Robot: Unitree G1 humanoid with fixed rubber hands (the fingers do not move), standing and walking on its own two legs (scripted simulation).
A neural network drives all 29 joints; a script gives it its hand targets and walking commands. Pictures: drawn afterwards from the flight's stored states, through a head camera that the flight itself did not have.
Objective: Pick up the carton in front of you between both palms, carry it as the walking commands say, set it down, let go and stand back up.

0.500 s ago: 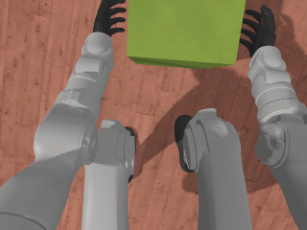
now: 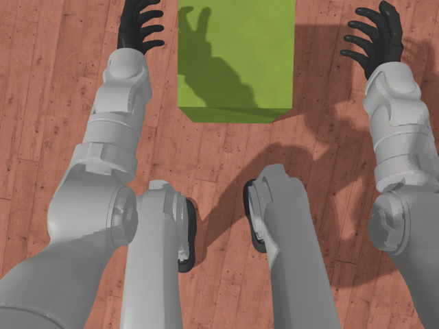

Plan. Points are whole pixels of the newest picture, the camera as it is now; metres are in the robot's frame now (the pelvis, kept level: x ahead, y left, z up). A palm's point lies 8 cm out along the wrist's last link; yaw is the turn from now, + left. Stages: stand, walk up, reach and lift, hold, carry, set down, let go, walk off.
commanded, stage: set down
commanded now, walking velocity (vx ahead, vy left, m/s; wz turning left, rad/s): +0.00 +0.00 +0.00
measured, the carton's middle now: (233, 72) +0.54 -0.08 -0.31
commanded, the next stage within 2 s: let go in 0.66 s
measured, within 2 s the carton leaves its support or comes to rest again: neither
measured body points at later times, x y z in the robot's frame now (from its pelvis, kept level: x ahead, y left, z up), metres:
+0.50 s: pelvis +0.03 +0.00 +0.13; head +0.32 -0.03 +0.47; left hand +0.54 +0.10 +0.02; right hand +0.48 -0.29 +0.03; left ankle +0.11 +0.12 -0.40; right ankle +0.13 -0.11 -0.40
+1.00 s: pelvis +0.08 -0.01 +0.27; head +0.32 -0.03 +0.65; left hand +0.46 +0.14 +0.15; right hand +0.41 -0.28 +0.15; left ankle +0.11 +0.12 -0.40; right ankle +0.13 -0.11 -0.40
